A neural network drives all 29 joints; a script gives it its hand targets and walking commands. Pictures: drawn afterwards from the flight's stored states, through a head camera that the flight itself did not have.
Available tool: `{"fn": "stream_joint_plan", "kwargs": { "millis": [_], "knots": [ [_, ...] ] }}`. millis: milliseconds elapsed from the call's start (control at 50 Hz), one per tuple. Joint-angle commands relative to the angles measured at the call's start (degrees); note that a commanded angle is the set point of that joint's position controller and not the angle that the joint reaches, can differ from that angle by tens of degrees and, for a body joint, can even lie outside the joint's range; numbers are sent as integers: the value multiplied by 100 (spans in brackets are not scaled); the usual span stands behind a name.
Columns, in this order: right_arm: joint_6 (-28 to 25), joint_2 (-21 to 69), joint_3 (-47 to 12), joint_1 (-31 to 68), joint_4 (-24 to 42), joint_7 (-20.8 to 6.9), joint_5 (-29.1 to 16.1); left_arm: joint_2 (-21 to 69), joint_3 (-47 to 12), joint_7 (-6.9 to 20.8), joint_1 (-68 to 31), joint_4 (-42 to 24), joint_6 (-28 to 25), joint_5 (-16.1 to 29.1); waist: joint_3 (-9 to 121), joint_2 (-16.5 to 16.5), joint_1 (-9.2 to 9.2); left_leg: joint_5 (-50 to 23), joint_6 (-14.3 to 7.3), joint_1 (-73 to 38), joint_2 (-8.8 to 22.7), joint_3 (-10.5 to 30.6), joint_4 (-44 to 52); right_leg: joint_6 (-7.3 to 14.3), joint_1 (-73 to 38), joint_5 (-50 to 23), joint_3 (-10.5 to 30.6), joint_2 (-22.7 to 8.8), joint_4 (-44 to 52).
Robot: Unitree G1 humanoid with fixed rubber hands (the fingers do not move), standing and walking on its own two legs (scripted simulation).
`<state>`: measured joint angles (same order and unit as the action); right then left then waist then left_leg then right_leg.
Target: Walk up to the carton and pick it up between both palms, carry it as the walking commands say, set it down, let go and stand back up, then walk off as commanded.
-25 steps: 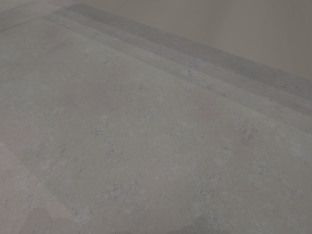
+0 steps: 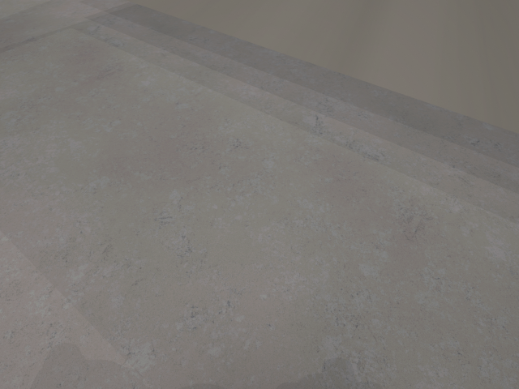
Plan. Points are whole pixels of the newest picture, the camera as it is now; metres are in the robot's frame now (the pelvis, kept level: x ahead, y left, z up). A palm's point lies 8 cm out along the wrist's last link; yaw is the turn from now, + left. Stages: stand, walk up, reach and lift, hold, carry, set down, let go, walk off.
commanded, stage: stand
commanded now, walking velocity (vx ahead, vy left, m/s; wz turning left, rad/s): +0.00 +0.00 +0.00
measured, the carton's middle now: out of the picture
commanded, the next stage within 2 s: walk off in 0.84 s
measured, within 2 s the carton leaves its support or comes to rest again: neither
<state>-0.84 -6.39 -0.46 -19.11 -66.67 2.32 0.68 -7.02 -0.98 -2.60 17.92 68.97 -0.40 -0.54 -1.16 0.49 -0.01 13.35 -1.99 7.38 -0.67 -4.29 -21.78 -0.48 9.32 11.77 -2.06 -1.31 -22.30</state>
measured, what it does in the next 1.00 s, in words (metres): stands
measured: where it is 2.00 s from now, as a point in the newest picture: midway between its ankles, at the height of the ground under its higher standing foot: outside the picture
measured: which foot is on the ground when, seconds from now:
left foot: down 0.00-1.00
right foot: down 0.00-1.00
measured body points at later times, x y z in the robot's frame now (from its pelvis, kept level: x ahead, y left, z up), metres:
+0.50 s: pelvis +0.00 +0.01 +0.00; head +0.01 +0.02 +0.45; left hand -0.02 +0.24 -0.16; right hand -0.02 -0.22 -0.16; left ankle -0.02 +0.09 -0.74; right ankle +0.00 -0.12 -0.74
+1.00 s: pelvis +0.00 +0.01 +0.00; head +0.00 +0.01 +0.45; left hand +0.08 +0.31 -0.12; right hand +0.10 -0.30 -0.11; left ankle -0.02 +0.09 -0.74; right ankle +0.00 -0.12 -0.74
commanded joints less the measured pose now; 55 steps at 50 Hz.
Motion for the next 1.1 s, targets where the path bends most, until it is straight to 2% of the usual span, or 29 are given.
{"fn": "stream_joint_plan", "kwargs": {
  "millis": [0, 280, 400, 660, 1000, 1020, 1040, 1060, 1080],
  "knots": [
    [-20, -382, 47, -488, 20, 13, -2, -356, 33, -12, 459, 16, -9, 1, -398, -46, -1, -487, -58, 335, 622, 635, 514, 147, 115, -570, 454, -448, 330],
    [-49, -405, 49, -574, 97, 16, -5, -357, 22, -14, 512, -2, -8, 1, -411, -47, -7, -563, -91, 328, 612, 672, 530, 106, 126, -576, 426, -463, 299],
    [-115, -790, 162, -425, 352, 28, 24, -727, 143, -16, 363, -258, -56, -16, -380, -61, -8, -689, -93, 300, 665, 714, 481, 101, 97, -626, 445, -505, 215],
    [-185, -1768, 363, 336, 938, -37, 26, -1612, 311, 59, -217, -1021, -125, -58, -236, -95, -35, -781, -51, 195, 805, 823, 442, 184, -46, -594, 489, -575, 165],
    [-173, -2414, 243, 1285, 880, -189, -48, -2316, 189, 183, -1066, -1127, -192, 15, 29, -51, -6, -933, 29, -121, 833, 829, 656, 170, -237, -802, 577, -694, 548],
    [-191, -2442, 235, 1351, 904, -191, -32, -2306, 173, 194, -1099, -1089, -170, 44, 40, -62, 14, -1069, 26, -187, 919, 847, 661, 153, -173, -868, 532, -669, 494],
    [-152, -2278, 201, 1260, 922, -214, 1, -2114, 160, 194, -899, -996, -94, 109, 53, 45, 21, -1279, -72, -339, 1026, 789, 502, 107, 22, -1053, 491, -628, 290],
    [-51, -1970, 127, 1097, 886, -227, -18, -1688, 59, 216, -808, -912, 30, 153, 138, 26, 89, -1603, -62, -451, 1185, 810, 416, -13, 234, -1180, 399, -513, 48],
    [21, -2237, 209, 983, 919, -213, 7, -1785, 87, 212, -823, -967, 117, 130, 85, -156, 163, -1845, -136, -550, 1459, 973, 352, -113, 565, -1014, 284, -398, -347]
  ]
}}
